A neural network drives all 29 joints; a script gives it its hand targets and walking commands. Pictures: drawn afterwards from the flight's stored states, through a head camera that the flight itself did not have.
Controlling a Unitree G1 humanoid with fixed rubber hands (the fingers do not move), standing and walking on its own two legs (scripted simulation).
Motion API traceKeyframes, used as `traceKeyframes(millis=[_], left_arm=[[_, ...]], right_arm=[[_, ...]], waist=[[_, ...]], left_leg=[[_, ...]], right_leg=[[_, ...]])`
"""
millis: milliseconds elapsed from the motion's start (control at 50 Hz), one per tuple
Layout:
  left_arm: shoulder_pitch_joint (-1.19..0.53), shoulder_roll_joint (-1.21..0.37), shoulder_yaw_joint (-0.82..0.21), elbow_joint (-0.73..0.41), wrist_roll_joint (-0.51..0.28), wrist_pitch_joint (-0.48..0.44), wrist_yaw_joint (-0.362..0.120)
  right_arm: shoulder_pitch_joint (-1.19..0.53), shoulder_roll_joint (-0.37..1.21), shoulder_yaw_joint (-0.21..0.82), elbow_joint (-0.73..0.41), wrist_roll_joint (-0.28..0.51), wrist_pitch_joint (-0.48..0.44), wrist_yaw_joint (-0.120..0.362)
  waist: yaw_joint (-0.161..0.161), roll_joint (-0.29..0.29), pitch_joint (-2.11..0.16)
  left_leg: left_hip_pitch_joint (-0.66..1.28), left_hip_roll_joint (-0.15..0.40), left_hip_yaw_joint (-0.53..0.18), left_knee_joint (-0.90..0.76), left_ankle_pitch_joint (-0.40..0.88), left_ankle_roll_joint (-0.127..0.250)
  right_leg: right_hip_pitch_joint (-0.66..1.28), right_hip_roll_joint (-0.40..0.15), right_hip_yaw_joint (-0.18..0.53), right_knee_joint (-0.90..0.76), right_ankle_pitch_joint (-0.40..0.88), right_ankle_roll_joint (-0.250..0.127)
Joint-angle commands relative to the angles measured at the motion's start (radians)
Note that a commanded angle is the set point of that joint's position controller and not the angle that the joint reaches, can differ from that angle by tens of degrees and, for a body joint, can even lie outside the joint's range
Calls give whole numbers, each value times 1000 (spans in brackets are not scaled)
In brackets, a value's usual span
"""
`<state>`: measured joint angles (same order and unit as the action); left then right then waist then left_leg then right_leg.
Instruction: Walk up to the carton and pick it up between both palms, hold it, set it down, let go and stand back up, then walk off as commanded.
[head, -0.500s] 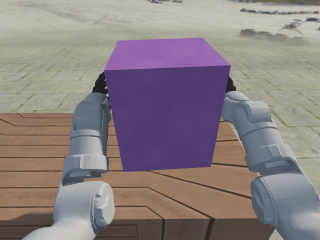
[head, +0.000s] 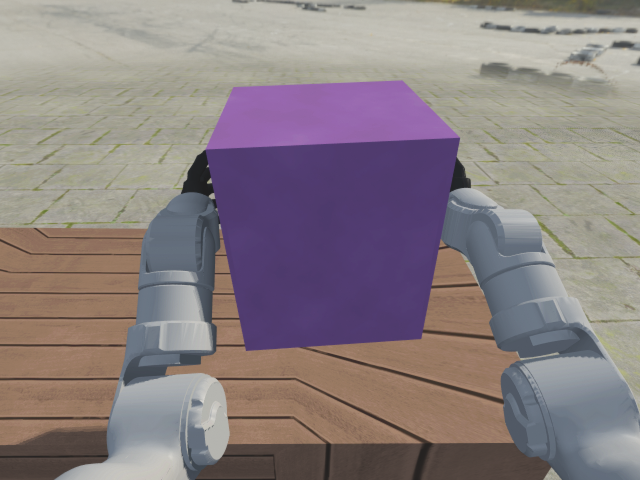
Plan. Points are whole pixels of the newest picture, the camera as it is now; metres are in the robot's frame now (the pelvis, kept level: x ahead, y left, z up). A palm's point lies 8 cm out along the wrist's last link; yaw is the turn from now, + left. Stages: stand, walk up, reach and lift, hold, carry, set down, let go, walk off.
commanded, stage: hold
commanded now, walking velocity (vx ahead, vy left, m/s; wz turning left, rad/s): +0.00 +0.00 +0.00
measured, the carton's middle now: (326, 211) +0.37 +0.00 +0.25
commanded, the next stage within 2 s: none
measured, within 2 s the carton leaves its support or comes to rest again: neither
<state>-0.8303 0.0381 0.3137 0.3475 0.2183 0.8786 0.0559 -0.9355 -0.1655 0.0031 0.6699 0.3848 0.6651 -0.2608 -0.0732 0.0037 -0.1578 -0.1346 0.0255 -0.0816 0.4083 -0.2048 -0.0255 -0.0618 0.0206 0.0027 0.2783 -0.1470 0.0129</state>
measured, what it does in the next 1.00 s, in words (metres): stands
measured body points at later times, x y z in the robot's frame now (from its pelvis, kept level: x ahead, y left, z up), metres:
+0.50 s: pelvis +0.00 +0.00 +0.00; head -0.09 +0.01 +0.44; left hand +0.38 +0.15 +0.26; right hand +0.38 -0.15 +0.26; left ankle +0.02 +0.13 -0.75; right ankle +0.01 -0.13 -0.75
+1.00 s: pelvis +0.00 +0.00 +0.00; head -0.10 +0.01 +0.44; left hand +0.38 +0.16 +0.26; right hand +0.38 -0.15 +0.26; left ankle +0.02 +0.13 -0.75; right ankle +0.01 -0.13 -0.75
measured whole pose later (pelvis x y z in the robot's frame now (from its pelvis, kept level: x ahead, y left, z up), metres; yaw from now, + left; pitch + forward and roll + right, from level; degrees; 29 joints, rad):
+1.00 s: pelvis +0.00 +0.00 +0.00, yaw +0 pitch -4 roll -2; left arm -0.86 0.05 0.33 0.39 0.22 0.87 0.05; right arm -0.96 -0.16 0.00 0.70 0.37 0.67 -0.26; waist -0.07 0.00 -0.17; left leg -0.15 0.03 -0.09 0.40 -0.20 -0.03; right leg -0.08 0.03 0.01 0.29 -0.15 0.01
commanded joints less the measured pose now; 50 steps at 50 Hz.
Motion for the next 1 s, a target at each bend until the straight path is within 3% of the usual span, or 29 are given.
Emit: traceKeyframes(millis=[0,60,120,180,260,320,360,420,440,460,480,500,560,600,620,640,680,700,740,760,780,800,820,840,860,880,900,940,980], left_arm=[[-933,-561,-416,-273,-233,-109,-174],[-935,-564,-407,-216,-233,-105,-176],[-920,-534,-374,-162,-200,-102,-183],[-940,-582,-438,-269,-259,-116,-175],[-916,-553,-387,-206,-209,-105,-184],[-921,-560,-409,-231,-232,-108,-186],[-951,-530,-379,-225,-200,-109,-189],[-978,-575,-437,-235,-247,-118,-177],[-927,-597,-438,-255,-247,-115,-174],[-952,-559,-416,-209,-236,-108,-179],[-914,-566,-399,-146,-214,-104,-183],[-920,-554,-384,-164,-225,-112,-185],[-944,-572,-406,-197,-242,-123,-186],[-938,-566,-398,-212,-224,-125,-179],[-947,-571,-426,-263,-253,-131,-179],[-938,-552,-394,-210,-231,-124,-178],[-932,-550,-386,-170,-225,-116,-182],[-932,-576,-394,-197,-227,-121,-182],[-980,-573,-437,-252,-266,-129,-177],[-934,-574,-418,-229,-239,-124,-170],[-916,-579,-422,-237,-225,-119,-171],[-919,-551,-372,-189,-212,-117,-177],[-893,-537,-366,-177,-201,-111,-186],[-887,-535,-362,-138,-207,-108,-191],[-890,-528,-357,-142,-205,-112,-195],[-916,-553,-399,-193,-237,-114,-198],[-933,-565,-407,-181,-244,-119,-190],[-932,-534,-358,-117,-200,-113,-187],[-1029,-562,-419,-241,-260,-134,-184]], right_arm=[[-905,653,218,-370,166,-45,155],[-1001,647,206,-432,151,-62,160],[-971,672,224,-348,160,-50,161],[-945,683,236,-436,176,-56,156],[-918,645,212,-358,162,-43,154],[-954,654,220,-420,163,-51,153],[-904,669,209,-322,149,-42,156],[-1000,649,218,-425,161,-68,165],[-956,666,238,-397,174,-60,163],[-945,640,192,-353,150,-55,161],[-987,642,215,-373,154,-59,163],[-959,662,211,-379,138,-55,160],[-949,672,212,-349,144,-56,160],[-979,691,238,-385,159,-59,156],[-964,689,245,-436,172,-64,153],[-966,682,248,-403,170,-57,155],[-967,652,215,-378,153,-52,158],[-947,668,217,-364,154,-52,160],[-1015,679,237,-467,170,-77,162],[-997,681,257,-475,191,-69,157],[-936,666,244,-399,181,-61,154],[-948,678,231,-383,162,-54,153],[-908,652,209,-313,153,-47,150],[-990,663,220,-396,150,-60,156],[-966,675,225,-365,142,-54,148],[-961,685,219,-425,143,-60,142],[-1018,667,225,-454,175,-64,144],[-987,672,212,-342,155,-53,155],[-970,703,199,-370,147,-59,157]], waist=[[-16,66,-399],[-9,37,-404],[27,38,-373],[-16,37,-496],[-13,46,-357],[-18,47,-412],[-3,48,-375],[-13,87,-466],[-8,72,-457],[-21,78,-384],[3,31,-355],[-16,3,-367],[-10,44,-421],[4,43,-456],[-8,52,-499],[4,33,-451],[-12,22,-380],[-22,31,-381],[-2,49,-524],[16,56,-500],[3,64,-444],[4,16,-396],[-8,33,-343],[13,-8,-375],[3,-14,-372],[-15,-2,-427],[-4,14,-439],[16,30,-335],[-17,49,-452]], left_leg=[[95,-72,39,-47,333,-46],[73,-71,41,-63,260,-33],[65,-83,57,-68,240,-21],[101,-74,44,-34,348,-39],[63,-71,37,-56,279,-38],[87,-78,42,-54,287,-36],[61,-83,55,-64,246,-30],[92,-71,47,-49,283,-43],[122,-66,40,-39,358,-45],[88,-68,40,-47,295,-44],[63,-73,46,-60,284,-36],[58,-74,53,-65,226,-23],[69,-72,49,-66,251,-29],[74,-85,49,-48,295,-28],[100,-80,44,-34,336,-34],[82,-86,44,-41,323,-29],[59,-79,38,-67,220,-25],[67,-72,38,-69,244,-28],[80,-81,50,-46,277,-31],[92,-90,52,-40,321,-34],[95,-78,41,-39,343,-45],[88,-79,45,-51,271,-27],[73,-76,48,-65,246,-30],[51,-79,47,-66,233,-12],[57,-79,49,-67,232,-13],[58,-79,52,-53,256,-20],[58,-75,40,-52,276,-28],[38,-82,47,-72,180,-14],[58,-80,47,-57,211,-29]], right_leg=[[159,70,7,4,263,21],[157,70,-2,-6,191,20],[134,64,6,-7,188,24],[192,72,7,17,330,23],[154,66,2,-6,224,18],[140,64,8,-6,243,23],[158,61,8,-3,210,24],[141,67,-3,6,216,21],[152,78,2,11,279,12],[115,72,2,-1,213,13],[125,77,-3,-8,197,19],[144,62,7,-10,194,25],[148,68,9,-5,212,15],[190,63,4,13,279,22],[192,65,8,12,317,21],[182,64,9,9,312,30],[138,62,8,-13,201,26],[135,64,4,-12,206,22],[169,70,9,11,246,24],[181,72,9,18,299,29],[167,73,5,13,293,21],[133,68,8,-5,239,27],[125,59,10,-16,226,26],[136,61,7,-16,208,31],[155,60,5,-13,225,34],[178,59,10,0,274,31],[163,69,7,2,246,28],[101,62,14,-27,125,21],[128,59,11,-2,186,21]])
